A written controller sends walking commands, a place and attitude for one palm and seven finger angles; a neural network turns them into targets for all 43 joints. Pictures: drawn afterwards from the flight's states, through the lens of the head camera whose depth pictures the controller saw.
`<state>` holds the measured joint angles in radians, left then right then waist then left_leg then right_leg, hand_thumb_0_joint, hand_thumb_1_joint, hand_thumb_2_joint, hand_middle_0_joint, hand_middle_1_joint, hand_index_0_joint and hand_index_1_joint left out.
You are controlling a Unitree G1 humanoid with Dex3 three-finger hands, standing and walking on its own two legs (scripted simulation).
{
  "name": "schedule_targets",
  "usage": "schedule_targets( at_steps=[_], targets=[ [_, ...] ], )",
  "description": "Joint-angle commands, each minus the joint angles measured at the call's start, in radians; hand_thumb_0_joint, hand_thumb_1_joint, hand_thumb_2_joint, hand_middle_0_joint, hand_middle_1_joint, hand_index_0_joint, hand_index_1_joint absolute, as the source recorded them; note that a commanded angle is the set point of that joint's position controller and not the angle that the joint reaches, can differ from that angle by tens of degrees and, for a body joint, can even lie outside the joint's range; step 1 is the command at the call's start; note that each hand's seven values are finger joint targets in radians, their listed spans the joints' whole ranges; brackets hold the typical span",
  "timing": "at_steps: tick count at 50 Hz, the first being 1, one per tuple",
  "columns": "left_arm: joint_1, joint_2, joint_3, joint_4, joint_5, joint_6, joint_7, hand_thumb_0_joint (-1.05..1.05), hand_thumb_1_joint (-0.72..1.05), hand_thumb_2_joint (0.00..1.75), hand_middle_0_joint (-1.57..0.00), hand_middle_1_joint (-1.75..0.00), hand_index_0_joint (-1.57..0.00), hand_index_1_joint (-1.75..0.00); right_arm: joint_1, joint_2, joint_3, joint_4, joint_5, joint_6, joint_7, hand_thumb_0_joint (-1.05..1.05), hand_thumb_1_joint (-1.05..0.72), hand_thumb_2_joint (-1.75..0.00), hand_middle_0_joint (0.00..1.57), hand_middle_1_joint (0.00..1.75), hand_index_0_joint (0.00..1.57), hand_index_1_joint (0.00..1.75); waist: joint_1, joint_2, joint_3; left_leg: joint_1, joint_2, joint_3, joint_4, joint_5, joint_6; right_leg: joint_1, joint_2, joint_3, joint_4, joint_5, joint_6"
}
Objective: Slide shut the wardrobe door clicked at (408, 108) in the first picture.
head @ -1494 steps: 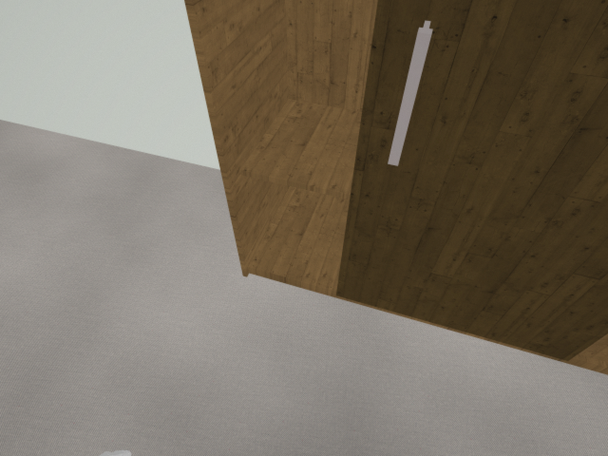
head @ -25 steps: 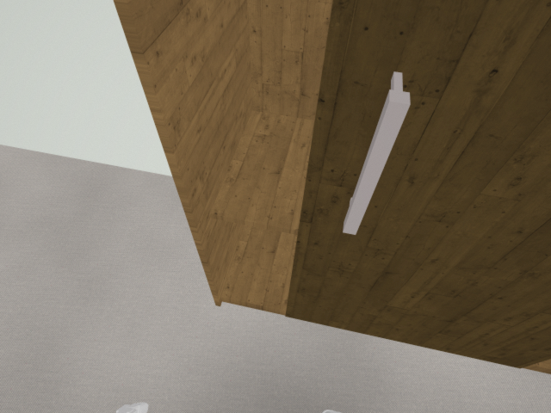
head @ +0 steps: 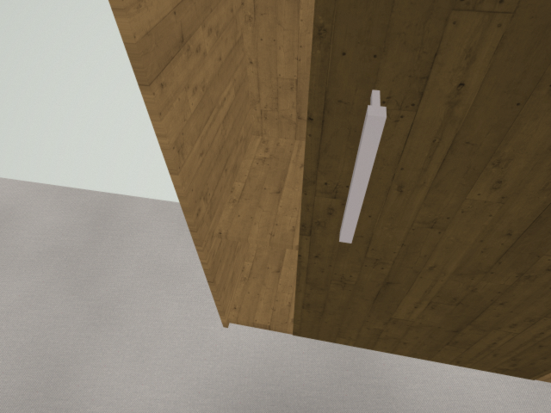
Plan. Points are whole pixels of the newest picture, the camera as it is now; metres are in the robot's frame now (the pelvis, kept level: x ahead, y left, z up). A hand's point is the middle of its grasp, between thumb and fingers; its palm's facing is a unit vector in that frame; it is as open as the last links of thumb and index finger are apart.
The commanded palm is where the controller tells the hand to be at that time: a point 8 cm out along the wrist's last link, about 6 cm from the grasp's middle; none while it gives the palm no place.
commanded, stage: come to a stop and stand still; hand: right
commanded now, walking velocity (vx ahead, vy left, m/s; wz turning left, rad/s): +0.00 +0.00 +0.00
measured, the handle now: (358, 176) +0.44 -0.10 +0.11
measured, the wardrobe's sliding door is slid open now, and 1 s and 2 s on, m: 0.24 0.24 0.24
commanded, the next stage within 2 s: look again from close up in 0.48 s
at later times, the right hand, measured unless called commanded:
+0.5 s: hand out of the picture -0.01 -0.19 -0.17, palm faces +0.01 +0.98 -0.19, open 7.4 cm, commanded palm none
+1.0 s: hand out of the picture +0.00 -0.18 -0.17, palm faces +0.01 +0.98 -0.20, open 7.4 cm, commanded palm none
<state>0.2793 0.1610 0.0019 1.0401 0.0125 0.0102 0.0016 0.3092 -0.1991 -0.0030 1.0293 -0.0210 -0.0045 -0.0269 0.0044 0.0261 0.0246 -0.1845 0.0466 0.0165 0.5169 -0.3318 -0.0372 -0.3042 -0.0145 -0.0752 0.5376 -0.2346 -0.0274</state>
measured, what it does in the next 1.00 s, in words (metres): stands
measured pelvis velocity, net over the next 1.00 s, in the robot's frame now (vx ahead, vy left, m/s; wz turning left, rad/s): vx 0.02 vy -0.01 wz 0.00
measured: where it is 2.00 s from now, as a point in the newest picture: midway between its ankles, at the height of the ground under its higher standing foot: outside the picture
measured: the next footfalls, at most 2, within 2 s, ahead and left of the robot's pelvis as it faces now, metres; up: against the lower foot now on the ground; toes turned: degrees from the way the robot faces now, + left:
none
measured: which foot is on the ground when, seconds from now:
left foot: down 0.00-1.00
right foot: down 0.00-1.00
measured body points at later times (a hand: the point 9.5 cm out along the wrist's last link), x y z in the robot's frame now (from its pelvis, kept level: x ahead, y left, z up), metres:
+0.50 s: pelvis +0.01 -0.02 +0.01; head +0.02 -0.03 +0.45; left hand +0.04 +0.22 -0.15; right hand +0.00 -0.24 -0.16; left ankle -0.04 +0.14 -0.73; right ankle +0.03 -0.10 -0.73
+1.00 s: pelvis +0.02 -0.01 +0.01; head +0.03 -0.02 +0.46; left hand +0.02 +0.21 -0.15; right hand +0.00 -0.24 -0.15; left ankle -0.04 +0.14 -0.73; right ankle +0.03 -0.10 -0.73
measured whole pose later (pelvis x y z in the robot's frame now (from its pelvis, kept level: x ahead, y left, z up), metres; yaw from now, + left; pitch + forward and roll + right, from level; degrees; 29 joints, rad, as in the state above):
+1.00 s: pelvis +0.02 -0.01 +0.01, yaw +0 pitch +0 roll +0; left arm 0.27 0.16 -0.01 1.12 0.01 0.00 0.01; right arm 0.33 -0.16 0.01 1.11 -0.02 -0.01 -0.04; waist 0.00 0.02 0.02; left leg -0.11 0.08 0.01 0.42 -0.31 -0.06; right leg -0.22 0.02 -0.09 0.44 -0.21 -0.05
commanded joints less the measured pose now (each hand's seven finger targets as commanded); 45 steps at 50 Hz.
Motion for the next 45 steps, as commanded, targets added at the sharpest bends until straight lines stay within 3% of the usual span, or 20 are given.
schedule_targets(
  at_steps=[1,5,9,16,22,30,36,45],
  targets=[
    [0.015,0.114,0.023,-0.029,-0.006,-0.029,0.009,0.00,0.90,0.90,-0.20,-0.30,-0.20,-0.30,0.061,-0.097,-0.011,-0.008,0.003,-0.024,-0.011,0.00,-0.90,-0.90,0.20,0.30,0.20,0.30,-0.009,-0.019,0.006,-0.064,0.057,-0.063,-0.122,0.114,0.055,0.084,-0.074,0.101,-0.116,0.086,-0.018],
    [0.010,0.118,0.020,-0.008,-0.006,-0.027,0.009,0.00,0.90,0.90,-0.20,-0.30,-0.20,-0.30,0.073,-0.085,-0.006,0.021,0.002,-0.023,-0.013,0.00,-0.90,-0.90,0.20,0.30,0.20,0.30,-0.006,-0.015,0.043,-0.078,0.055,-0.054,-0.138,0.071,0.050,0.086,-0.075,0.108,-0.145,0.041,-0.016],
    [0.009,0.120,0.018,0.003,-0.007,-0.031,0.011,0.00,0.90,0.90,-0.20,-0.30,-0.20,-0.30,0.087,-0.080,-0.003,0.042,0.002,-0.024,-0.014,0.00,-0.90,-0.90,0.20,0.30,0.20,0.30,-0.008,-0.041,0.027,-0.059,0.057,-0.045,-0.134,0.113,0.046,0.109,-0.080,0.106,-0.156,0.078,-0.020],
    [0.006,0.117,0.016,0.018,-0.009,-0.035,0.014,0.00,0.90,0.90,-0.20,-0.30,-0.20,-0.30,0.097,-0.077,-0.001,0.062,0.001,-0.025,-0.018,0.00,-0.90,-0.90,0.20,0.30,0.20,0.30,-0.014,-0.026,0.026,-0.027,0.063,-0.033,-0.138,0.181,0.040,0.125,-0.081,0.104,-0.158,0.167,-0.024],
    [0.005,0.123,0.014,0.024,-0.008,-0.032,0.014,0.00,0.90,0.90,-0.20,-0.30,-0.20,-0.30,0.097,-0.071,-0.001,0.070,0.000,-0.019,-0.018,0.00,-0.90,-0.90,0.20,0.30,0.20,0.30,-0.014,-0.033,0.055,-0.034,0.062,-0.028,-0.148,0.129,0.038,0.112,-0.080,0.112,-0.192,0.103,-0.022],
    [0.020,0.123,0.016,0.028,-0.007,-0.034,0.014,0.00,0.90,0.90,-0.20,-0.30,-0.20,-0.30,0.100,-0.070,-0.003,0.069,0.000,-0.021,-0.020,0.00,-0.90,-0.90,0.20,0.30,0.20,0.30,-0.012,-0.019,0.023,-0.017,0.068,-0.026,-0.150,0.158,0.038,0.141,-0.078,0.112,-0.187,0.144,-0.022],
    [0.027,0.117,0.015,0.037,-0.008,-0.032,0.015,0.00,0.90,0.90,-0.20,-0.30,-0.20,-0.30,0.097,-0.074,-0.003,0.070,0.001,-0.018,-0.020,0.00,-0.90,-0.90,0.20,0.30,0.20,0.30,-0.016,-0.028,0.050,-0.016,0.065,-0.023,-0.156,0.139,0.039,0.120,-0.076,0.114,-0.198,0.124,-0.022],
    [0.040,0.112,0.014,0.042,-0.007,-0.033,0.016,0.00,0.90,0.90,-0.20,-0.30,-0.20,-0.30,0.108,-0.066,-0.003,0.070,0.003,-0.020,-0.022,0.00,-0.90,-0.90,0.20,0.30,0.20,0.30,-0.013,-0.015,0.024,-0.017,0.068,-0.029,-0.155,0.160,0.042,0.145,-0.077,0.106,-0.187,0.144,-0.019]
  ],
)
